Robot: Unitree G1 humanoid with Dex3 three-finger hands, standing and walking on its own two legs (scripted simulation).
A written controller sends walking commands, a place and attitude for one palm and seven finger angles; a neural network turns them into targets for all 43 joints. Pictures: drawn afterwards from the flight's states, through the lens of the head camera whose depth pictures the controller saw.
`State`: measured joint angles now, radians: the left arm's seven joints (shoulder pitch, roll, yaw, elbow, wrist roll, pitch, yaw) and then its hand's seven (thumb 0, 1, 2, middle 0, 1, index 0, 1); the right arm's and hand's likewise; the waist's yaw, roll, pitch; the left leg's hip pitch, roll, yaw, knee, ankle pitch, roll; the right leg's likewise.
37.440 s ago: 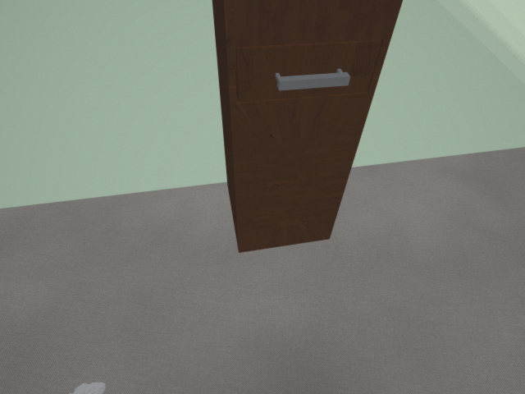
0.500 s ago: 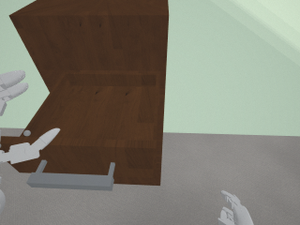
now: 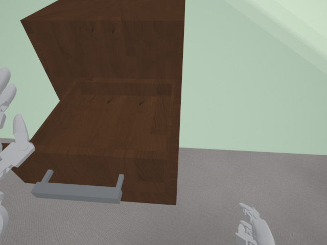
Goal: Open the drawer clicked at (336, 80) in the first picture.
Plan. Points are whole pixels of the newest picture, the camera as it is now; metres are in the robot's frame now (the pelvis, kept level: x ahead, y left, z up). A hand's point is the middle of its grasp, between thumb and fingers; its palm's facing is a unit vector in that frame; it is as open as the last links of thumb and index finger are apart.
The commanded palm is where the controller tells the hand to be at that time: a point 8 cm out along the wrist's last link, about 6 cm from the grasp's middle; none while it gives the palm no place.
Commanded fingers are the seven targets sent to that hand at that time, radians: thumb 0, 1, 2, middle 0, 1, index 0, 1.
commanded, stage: step back with the hand held close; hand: left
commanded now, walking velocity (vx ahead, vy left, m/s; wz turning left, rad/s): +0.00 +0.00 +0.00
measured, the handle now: (81, 184) +0.22 +0.23 +0.07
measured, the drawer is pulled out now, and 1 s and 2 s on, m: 0.30 0.30 0.30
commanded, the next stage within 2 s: stop stepping back and stand still in 1.08 s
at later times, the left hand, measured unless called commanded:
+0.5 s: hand (34, 152) +0.18 +0.23 +0.24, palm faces +0.32 -0.75 -0.58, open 7.4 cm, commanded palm +0.11 +0.29 +0.26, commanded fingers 0.00 0.90 0.90 -0.20 -0.30 -0.20 -0.30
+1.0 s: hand out of the picture +0.07 +0.23 +0.26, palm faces +0.43 -0.79 -0.44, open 7.4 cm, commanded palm +0.00 +0.29 +0.26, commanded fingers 0.00 0.90 0.90 -0.20 -0.30 -0.20 -0.30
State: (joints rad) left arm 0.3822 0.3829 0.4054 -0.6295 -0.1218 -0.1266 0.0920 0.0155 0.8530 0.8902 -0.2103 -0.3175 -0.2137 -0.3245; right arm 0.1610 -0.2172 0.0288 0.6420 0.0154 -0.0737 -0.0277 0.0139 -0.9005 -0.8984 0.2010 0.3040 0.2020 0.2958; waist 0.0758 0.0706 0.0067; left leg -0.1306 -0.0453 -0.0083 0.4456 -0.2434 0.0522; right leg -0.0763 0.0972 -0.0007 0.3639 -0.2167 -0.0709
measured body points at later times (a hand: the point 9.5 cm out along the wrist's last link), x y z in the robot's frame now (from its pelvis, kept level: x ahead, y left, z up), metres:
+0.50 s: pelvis -0.03 +0.02 -0.01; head +0.00 +0.03 +0.44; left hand +0.15 +0.27 +0.27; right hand +0.12 -0.25 -0.08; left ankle +0.00 +0.08 -0.74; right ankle -0.01 -0.08 -0.74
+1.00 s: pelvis -0.14 +0.01 +0.00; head -0.13 +0.03 +0.45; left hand +0.04 +0.27 +0.28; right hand +0.00 -0.24 -0.08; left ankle -0.14 +0.14 -0.71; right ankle -0.14 -0.10 -0.74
